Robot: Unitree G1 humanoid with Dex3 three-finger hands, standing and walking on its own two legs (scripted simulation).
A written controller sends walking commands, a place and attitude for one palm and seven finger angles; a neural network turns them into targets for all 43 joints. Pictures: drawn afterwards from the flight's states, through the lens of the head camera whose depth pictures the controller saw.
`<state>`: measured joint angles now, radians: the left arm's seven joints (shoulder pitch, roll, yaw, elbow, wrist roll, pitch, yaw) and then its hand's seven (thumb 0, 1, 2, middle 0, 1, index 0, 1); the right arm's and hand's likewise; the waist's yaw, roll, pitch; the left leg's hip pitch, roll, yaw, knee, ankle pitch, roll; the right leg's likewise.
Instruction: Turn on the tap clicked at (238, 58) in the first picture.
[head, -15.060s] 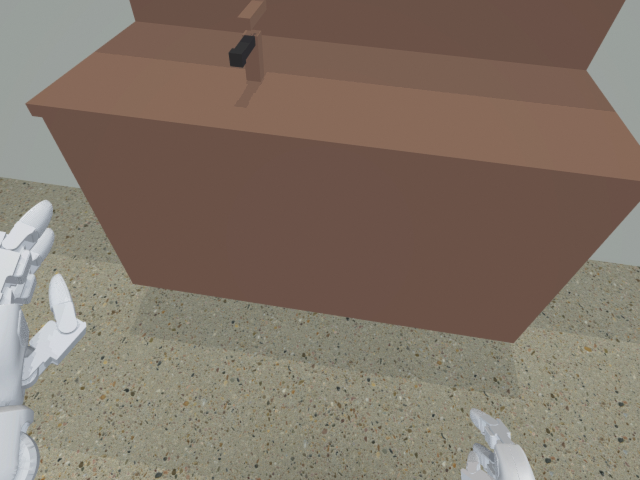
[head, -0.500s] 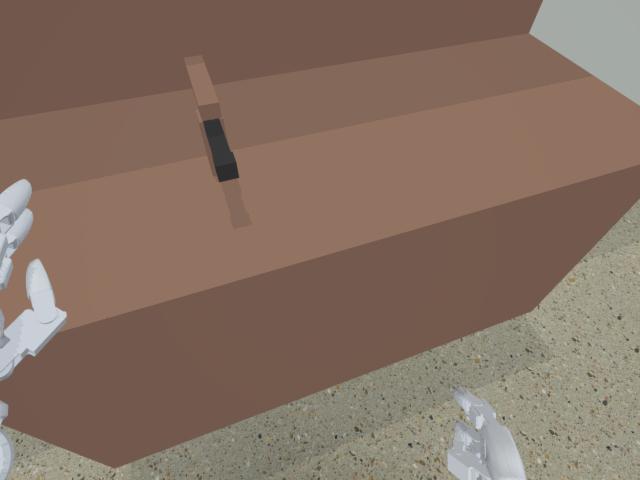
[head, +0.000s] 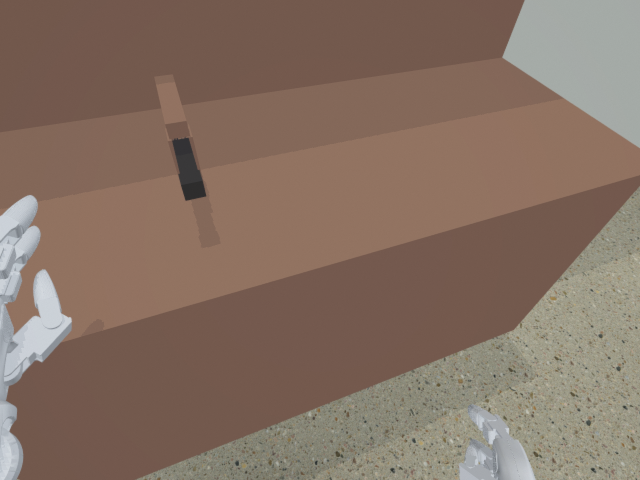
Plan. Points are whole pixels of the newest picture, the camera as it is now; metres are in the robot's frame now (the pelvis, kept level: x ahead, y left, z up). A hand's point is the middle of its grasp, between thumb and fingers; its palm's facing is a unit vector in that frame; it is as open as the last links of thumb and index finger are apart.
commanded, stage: shuffle to correct the standing spot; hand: left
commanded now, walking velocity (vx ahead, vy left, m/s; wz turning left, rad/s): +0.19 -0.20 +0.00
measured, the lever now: (192, 185) +0.45 +0.21 +0.12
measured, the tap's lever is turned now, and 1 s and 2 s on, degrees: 0 0 0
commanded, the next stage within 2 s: come to a stop and stand still in 0.86 s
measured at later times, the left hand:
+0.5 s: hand (188, 229) +0.32 +0.17 +0.18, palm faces +0.30 -0.85 -0.43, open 7.4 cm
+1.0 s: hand (281, 202) +0.36 +0.07 +0.19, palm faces +0.41 -0.79 -0.46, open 7.4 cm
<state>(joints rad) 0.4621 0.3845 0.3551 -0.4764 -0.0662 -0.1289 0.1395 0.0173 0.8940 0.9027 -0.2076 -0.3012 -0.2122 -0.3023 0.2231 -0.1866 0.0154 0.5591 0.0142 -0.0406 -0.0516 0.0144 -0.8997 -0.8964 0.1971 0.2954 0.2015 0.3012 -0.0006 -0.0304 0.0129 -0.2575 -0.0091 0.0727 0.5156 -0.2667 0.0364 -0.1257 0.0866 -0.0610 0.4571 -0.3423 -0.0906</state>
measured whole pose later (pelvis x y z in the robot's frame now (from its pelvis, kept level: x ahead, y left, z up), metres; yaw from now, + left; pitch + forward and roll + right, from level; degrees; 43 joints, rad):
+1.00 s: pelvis +0.16 -0.16 -0.02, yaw +5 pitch -3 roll -1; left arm 0.44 0.45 0.39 -0.68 -0.04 -0.17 0.12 0.02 0.89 0.90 -0.21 -0.30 -0.21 -0.30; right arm 0.16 -0.15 0.03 0.51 0.02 -0.08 0.03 0.01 -0.90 -0.90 0.20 0.30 0.20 0.30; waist 0.00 0.00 0.12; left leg -0.31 0.12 -0.04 0.75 -0.38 -0.05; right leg -0.35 0.03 -0.10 0.62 -0.22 -0.03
